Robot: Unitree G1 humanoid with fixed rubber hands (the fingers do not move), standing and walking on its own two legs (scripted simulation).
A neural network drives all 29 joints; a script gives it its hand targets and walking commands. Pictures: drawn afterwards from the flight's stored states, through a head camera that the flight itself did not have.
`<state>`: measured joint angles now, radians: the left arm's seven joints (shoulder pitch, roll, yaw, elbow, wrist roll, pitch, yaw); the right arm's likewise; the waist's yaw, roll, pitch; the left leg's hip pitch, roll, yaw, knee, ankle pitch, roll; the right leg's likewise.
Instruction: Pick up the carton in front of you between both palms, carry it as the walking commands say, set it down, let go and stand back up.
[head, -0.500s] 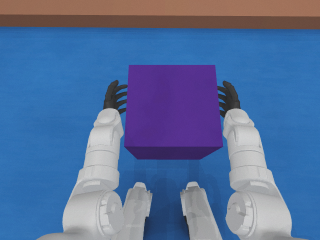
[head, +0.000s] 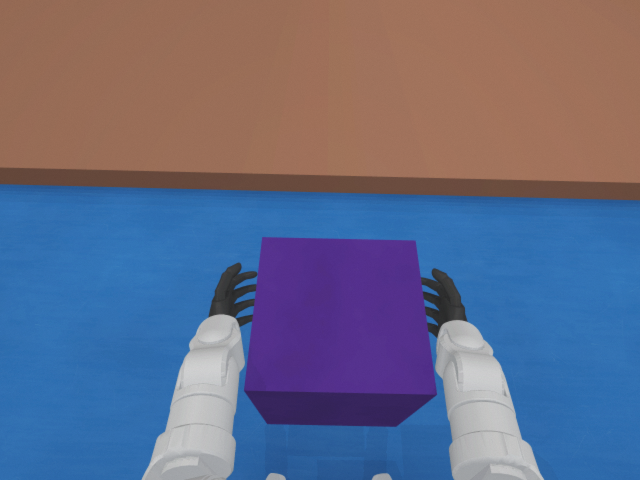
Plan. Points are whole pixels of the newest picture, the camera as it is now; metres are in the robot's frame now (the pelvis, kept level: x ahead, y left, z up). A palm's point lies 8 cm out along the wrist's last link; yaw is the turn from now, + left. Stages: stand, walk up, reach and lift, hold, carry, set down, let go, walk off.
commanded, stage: reach and lift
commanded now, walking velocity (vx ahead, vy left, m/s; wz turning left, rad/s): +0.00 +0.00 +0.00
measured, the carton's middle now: (335, 340) +0.34 +0.00 -0.09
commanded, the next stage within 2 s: hold in 1.30 s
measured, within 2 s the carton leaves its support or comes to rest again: neither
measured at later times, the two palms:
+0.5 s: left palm (198, 314) +0.30 +0.15 +0.07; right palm (473, 324) +0.30 -0.15 +0.07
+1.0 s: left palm (197, 304) +0.31 +0.15 +0.08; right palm (475, 312) +0.31 -0.15 +0.08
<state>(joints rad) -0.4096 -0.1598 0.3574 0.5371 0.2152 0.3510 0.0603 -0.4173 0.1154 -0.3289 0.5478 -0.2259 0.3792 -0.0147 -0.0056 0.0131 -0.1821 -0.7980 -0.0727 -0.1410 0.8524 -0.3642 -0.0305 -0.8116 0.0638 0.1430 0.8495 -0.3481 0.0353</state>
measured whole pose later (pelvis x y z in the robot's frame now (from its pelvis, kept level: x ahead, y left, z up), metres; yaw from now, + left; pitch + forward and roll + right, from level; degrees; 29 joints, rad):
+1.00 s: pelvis +0.02 +0.00 +0.05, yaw +0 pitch -4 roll +0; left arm -0.28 -0.16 0.26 0.33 0.29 0.64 0.00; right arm -0.27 0.15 -0.24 0.32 -0.28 0.67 0.00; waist 0.00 0.00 -0.01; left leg -0.12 -0.03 -0.15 0.39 -0.21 -0.02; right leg -0.13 0.03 0.14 0.39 -0.20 0.02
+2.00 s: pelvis +0.01 +0.00 +0.05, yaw +0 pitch -7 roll +0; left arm -0.30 -0.16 0.26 0.26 0.30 0.74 -0.01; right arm -0.29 0.16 -0.24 0.25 -0.29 0.77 0.01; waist 0.00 0.00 0.01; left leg -0.05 -0.03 -0.14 0.36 -0.20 -0.02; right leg -0.06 0.03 0.13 0.36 -0.18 0.02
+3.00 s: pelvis +0.05 +0.01 +0.04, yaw +1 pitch +2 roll +1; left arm -0.19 -0.14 0.15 -0.06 0.18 0.89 0.05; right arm -0.20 0.14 -0.14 -0.04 -0.16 0.89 -0.04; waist 0.00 -0.03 -0.14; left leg -0.25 0.00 0.01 0.51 -0.28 -0.01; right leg -0.29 -0.05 0.03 0.60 -0.38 0.02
